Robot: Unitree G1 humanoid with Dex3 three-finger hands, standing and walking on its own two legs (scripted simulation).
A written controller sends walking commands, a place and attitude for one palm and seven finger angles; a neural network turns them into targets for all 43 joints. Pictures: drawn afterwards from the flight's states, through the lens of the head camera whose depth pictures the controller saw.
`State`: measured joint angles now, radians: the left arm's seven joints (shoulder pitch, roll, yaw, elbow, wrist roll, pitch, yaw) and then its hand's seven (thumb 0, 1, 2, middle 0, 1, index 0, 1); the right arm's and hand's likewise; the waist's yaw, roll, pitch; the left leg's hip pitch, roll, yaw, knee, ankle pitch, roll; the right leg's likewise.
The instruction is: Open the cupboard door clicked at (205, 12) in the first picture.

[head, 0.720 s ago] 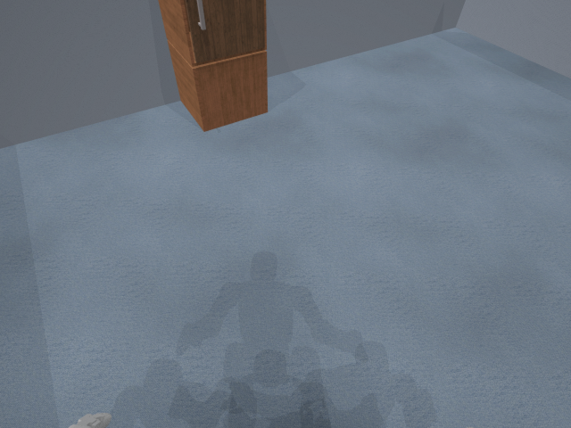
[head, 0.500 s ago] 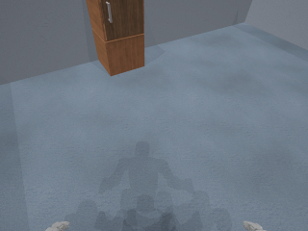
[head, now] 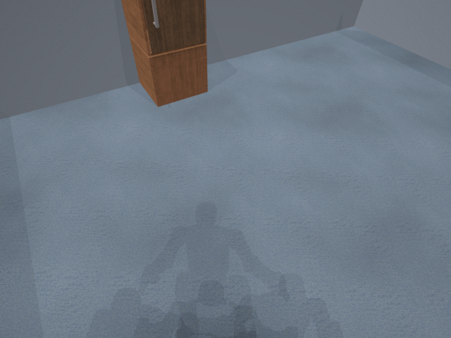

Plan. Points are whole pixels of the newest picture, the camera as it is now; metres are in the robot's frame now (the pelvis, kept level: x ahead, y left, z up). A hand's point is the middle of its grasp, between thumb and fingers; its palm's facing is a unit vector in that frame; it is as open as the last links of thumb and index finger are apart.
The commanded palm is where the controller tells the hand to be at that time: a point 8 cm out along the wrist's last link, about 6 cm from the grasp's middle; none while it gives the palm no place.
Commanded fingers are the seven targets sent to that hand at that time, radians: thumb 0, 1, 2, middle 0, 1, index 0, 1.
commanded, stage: stand and wait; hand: left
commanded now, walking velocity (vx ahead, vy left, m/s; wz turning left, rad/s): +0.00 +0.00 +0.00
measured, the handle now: (153, 12) +1.77 +0.51 -0.11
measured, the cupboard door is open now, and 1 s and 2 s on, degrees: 0 0 0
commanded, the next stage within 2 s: look at it before walking up in 0.10 s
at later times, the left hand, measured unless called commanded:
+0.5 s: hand out of the picture +0.07 +0.24 -0.16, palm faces -0.04 -0.94 -0.33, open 7.4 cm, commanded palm none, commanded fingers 0.00 0.90 0.90 -0.20 -0.30 -0.20 -0.30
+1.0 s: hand out of the picture +0.07 +0.24 -0.16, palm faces -0.04 -0.94 -0.33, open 7.4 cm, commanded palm none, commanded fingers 0.00 0.90 0.90 -0.20 -0.30 -0.20 -0.30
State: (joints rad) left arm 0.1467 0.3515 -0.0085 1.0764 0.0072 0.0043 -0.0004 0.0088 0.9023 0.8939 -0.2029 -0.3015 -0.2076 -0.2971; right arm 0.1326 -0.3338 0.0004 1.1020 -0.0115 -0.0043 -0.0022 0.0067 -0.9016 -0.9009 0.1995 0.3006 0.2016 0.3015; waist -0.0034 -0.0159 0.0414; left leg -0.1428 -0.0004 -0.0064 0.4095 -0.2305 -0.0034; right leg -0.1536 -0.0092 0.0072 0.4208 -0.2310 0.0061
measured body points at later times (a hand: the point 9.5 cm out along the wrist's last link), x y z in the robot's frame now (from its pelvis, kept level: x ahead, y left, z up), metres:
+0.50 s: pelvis -0.01 +0.00 +0.00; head +0.00 +0.00 +0.45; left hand +0.07 +0.29 -0.13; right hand +0.07 -0.29 -0.13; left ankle +0.00 +0.12 -0.74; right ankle +0.00 -0.12 -0.74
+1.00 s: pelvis +0.00 -0.01 +0.00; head +0.00 +0.00 +0.45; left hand +0.07 +0.29 -0.13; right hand +0.08 -0.30 -0.13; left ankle +0.00 +0.12 -0.74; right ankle +0.00 -0.12 -0.74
